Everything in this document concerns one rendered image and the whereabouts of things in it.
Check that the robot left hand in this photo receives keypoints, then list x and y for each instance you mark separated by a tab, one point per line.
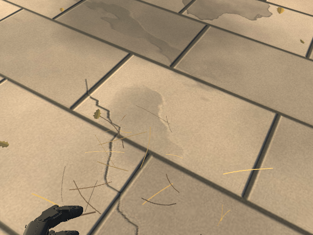
51	218

